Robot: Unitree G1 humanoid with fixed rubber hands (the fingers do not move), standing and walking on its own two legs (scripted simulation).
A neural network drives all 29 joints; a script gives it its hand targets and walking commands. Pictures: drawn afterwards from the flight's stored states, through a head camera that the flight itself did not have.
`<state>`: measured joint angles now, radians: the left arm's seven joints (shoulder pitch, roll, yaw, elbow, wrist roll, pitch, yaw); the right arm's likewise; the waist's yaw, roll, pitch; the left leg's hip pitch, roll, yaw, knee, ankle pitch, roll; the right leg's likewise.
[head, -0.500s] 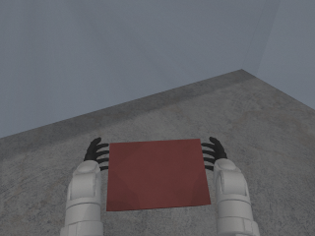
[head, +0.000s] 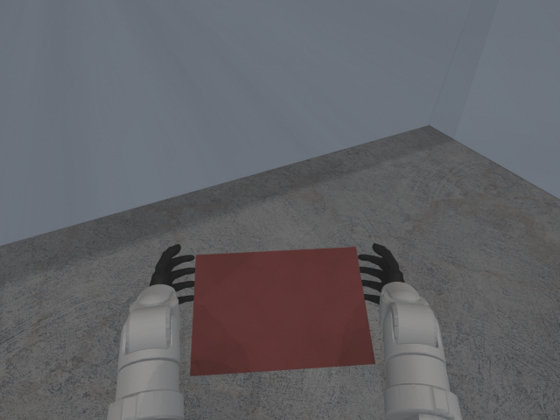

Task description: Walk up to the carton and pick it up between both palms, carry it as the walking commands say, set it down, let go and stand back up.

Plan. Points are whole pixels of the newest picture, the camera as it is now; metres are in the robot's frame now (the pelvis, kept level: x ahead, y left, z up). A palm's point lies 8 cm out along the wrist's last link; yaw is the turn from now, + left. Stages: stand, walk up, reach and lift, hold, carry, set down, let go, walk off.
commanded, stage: hold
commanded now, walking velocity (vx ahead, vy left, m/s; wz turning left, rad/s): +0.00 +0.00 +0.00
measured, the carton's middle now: (278, 314) +0.31 +0.00 -0.04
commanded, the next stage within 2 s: carry in 0.42 s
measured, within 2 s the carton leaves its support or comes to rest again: neither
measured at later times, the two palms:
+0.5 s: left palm (164, 297) +0.28 +0.17 +0.05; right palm (389, 291) +0.29 -0.17 +0.05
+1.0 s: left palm out of the picture +0.11 +0.19 +0.07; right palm (394, 371) +0.17 -0.13 +0.07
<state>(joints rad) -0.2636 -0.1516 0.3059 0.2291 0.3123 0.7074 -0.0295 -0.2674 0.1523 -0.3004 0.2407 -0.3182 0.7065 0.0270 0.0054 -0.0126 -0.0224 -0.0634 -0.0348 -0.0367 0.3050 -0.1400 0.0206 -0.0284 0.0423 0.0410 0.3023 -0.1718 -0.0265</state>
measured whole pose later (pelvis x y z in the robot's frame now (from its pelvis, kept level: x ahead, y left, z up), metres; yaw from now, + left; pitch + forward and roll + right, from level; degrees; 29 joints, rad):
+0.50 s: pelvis +0.00 +0.00 -0.01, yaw +2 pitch -1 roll +0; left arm -0.24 -0.15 0.23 0.15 0.27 0.73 0.01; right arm -0.23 0.12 -0.26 0.15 -0.29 0.73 0.01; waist -0.01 -0.02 -0.09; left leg -0.25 -0.06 -0.06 0.47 -0.19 0.02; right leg -0.22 0.02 0.01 0.49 -0.25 -0.02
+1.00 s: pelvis -0.15 -0.02 -0.02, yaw +8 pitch +5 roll -3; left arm -0.25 -0.15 0.18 -0.33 0.11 1.15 0.19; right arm -0.26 0.15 -0.20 -0.33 -0.16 1.16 -0.12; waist 0.03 0.05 -0.04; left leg -0.56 0.02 -0.01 0.44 0.03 0.03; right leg -0.42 0.05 -0.05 0.85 -0.54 0.01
